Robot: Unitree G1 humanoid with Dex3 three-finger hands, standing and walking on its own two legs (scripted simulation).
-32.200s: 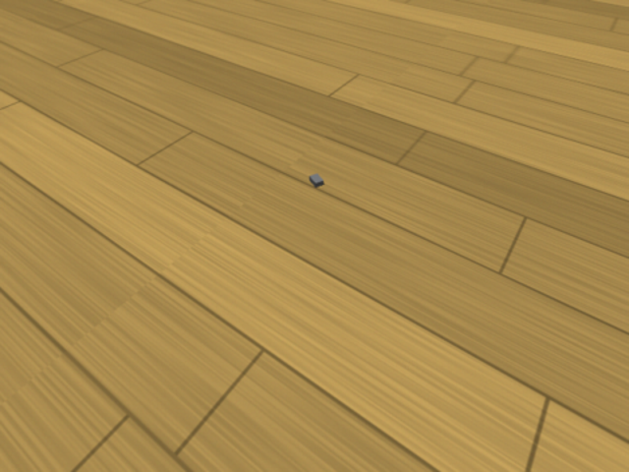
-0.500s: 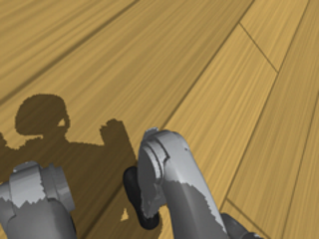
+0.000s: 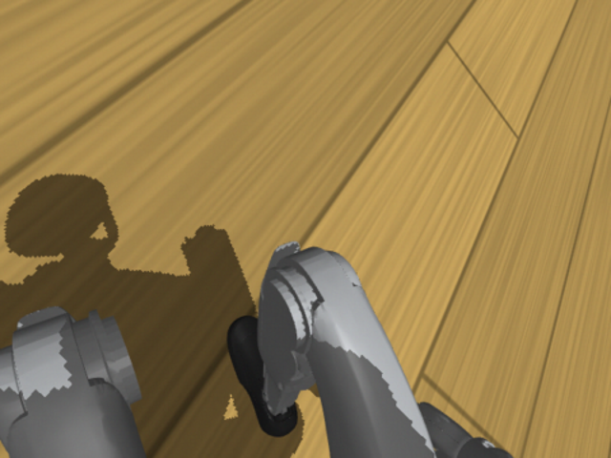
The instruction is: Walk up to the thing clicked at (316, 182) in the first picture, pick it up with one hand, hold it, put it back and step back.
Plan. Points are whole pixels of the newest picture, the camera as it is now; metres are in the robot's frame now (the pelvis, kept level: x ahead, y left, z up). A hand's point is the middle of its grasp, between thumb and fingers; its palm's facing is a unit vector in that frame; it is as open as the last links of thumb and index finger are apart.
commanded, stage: open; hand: left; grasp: from above
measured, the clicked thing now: out of the picture +0.42 +0.38 -0.28
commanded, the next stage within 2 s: withdraw in 0.70 s
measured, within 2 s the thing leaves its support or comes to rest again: neither
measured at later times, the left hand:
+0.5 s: hand out of the picture +0.40 +0.36 -0.24, palm faces -0.43 -0.18 -0.89, open 11.6 cm
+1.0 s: hand out of the picture +0.41 +0.37 -0.24, palm faces -0.40 -0.17 -0.90, open 12.3 cm
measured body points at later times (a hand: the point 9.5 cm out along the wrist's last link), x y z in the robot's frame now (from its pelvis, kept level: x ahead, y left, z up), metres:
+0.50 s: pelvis +0.00 +0.00 +0.00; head +0.26 +0.14 +0.34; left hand +0.42 +0.37 -0.19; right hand +0.07 -0.25 -0.05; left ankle +0.06 +0.12 -0.26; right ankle +0.12 -0.11 -0.26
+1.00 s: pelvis +0.00 +0.00 +0.00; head +0.26 +0.14 +0.34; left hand +0.43 +0.37 -0.18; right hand +0.08 -0.26 -0.05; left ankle +0.06 +0.12 -0.26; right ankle +0.12 -0.11 -0.26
